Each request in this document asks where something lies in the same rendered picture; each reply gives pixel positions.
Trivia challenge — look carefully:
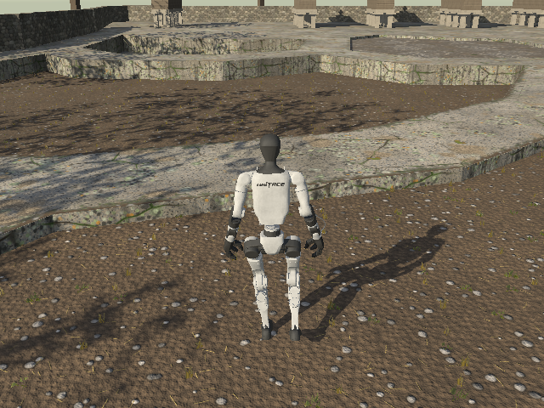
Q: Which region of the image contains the robot right upper arm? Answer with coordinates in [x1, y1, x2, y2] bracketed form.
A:
[288, 170, 312, 217]

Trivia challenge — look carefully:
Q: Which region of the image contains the humanoid robot torso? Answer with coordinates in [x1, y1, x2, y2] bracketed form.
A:
[251, 166, 291, 255]

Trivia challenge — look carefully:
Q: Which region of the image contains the left robot forearm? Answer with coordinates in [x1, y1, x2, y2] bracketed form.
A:
[225, 206, 241, 242]

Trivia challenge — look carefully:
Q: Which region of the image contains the robot right hand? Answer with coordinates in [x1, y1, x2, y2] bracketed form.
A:
[304, 237, 324, 258]

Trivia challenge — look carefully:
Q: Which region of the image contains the right robot forearm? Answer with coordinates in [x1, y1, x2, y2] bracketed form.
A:
[304, 204, 321, 240]

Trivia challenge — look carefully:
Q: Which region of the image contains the robot left hand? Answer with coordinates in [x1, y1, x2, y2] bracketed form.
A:
[224, 240, 243, 260]

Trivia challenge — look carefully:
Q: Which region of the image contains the humanoid robot head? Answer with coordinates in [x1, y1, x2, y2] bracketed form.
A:
[256, 133, 285, 174]

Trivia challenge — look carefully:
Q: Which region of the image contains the robot left upper arm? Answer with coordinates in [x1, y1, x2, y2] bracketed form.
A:
[232, 171, 253, 218]

